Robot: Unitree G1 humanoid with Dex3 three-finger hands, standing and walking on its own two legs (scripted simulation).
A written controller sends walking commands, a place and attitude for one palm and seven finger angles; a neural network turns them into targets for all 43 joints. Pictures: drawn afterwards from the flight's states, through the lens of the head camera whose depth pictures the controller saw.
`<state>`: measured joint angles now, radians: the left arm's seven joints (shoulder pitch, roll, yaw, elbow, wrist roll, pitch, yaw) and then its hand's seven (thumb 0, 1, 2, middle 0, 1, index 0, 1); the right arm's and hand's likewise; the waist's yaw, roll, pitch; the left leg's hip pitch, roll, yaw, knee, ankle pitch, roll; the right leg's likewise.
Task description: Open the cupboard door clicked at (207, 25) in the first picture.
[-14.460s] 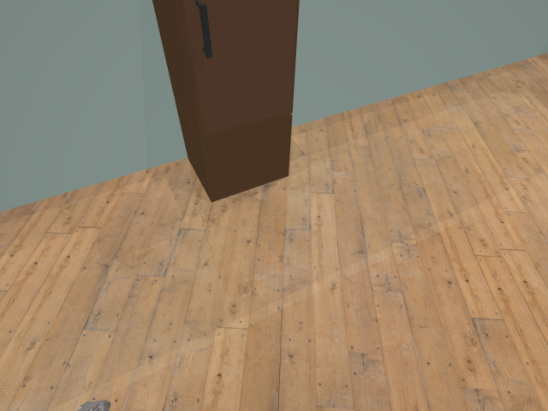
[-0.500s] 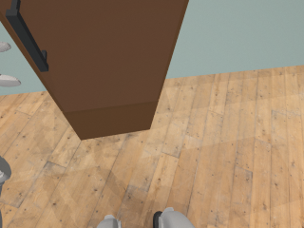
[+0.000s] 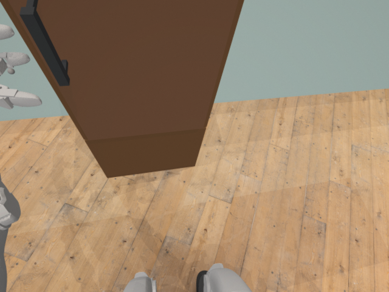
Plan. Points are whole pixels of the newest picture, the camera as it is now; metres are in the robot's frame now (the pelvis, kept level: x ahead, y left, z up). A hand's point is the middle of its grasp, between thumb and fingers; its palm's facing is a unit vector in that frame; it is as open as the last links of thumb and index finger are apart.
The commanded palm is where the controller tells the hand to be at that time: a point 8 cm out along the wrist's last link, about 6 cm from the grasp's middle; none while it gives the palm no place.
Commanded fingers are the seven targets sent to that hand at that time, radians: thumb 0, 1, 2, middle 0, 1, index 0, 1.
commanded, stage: move the hooked fingers beside the handle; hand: left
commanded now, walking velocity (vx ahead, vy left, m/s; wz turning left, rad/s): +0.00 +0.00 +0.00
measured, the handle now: (50, 44) +0.57 +0.24 +0.11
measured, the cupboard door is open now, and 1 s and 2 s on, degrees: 0 0 0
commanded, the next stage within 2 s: slide the fingers in behind the handle in 0.16 s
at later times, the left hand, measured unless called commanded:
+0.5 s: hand (18, 70) +0.51 +0.28 +0.11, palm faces +0.07 -1.00 +0.00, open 14.0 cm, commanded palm +0.49 +0.32 +0.11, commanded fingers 0.00 -0.50 0.30 -0.30 -1.20 -0.30 -1.20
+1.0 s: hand (43, 67) +0.52 +0.25 +0.11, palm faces +0.09 -1.00 -0.01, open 14.0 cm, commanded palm +0.49 +0.28 +0.11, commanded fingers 0.00 -0.50 0.30 -0.30 -1.20 -0.30 -1.20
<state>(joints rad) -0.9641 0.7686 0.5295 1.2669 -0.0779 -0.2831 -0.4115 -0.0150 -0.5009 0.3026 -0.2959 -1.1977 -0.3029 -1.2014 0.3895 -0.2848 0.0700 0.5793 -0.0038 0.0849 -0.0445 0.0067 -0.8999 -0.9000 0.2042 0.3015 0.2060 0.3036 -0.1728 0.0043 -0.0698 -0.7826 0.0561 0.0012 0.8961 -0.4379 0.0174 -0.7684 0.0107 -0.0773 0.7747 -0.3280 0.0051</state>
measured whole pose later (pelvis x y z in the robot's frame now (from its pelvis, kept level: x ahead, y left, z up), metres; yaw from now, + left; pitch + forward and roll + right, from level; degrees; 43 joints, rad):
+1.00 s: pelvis +0.01 +0.00 +0.00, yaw +0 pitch +19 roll -4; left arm -0.93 0.64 0.47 1.18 -0.09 -0.29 -0.31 -0.01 -0.50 0.30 -0.29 -1.20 -0.30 -1.20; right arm 0.43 -0.27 0.05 0.60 -0.02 0.09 -0.02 0.01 -0.90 -0.90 0.20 0.30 0.21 0.30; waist -0.17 0.02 -0.09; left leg -0.77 0.05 0.01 0.89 -0.45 0.02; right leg -0.77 0.01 -0.07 0.77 -0.34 0.01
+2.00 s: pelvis +0.00 +0.00 +0.00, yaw +0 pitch +19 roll -3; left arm -0.99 0.59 0.44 1.24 -0.06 -0.32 -0.21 -0.01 -0.50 0.30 -0.30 -1.20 -0.30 -1.20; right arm 0.43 -0.27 0.04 0.63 -0.02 0.04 -0.01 0.01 -0.90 -0.90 0.20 0.30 0.21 0.30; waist -0.18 0.02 -0.08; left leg -0.78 0.05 0.01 0.88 -0.43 0.02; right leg -0.78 0.01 -0.06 0.79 -0.33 0.00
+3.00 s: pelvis +0.01 +0.00 +0.00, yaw -1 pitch +18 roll -3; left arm -0.84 0.53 0.45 1.09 -0.11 -0.32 -0.22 0.00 0.77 0.82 -0.36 -1.35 -0.36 -1.35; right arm 0.44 -0.27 0.03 0.61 -0.01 0.07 0.00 0.01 -0.90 -0.90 0.20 0.30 0.20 0.30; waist -0.15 0.03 -0.10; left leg -0.73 0.06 0.03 0.85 -0.44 0.01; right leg -0.74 0.02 -0.04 0.76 -0.34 0.00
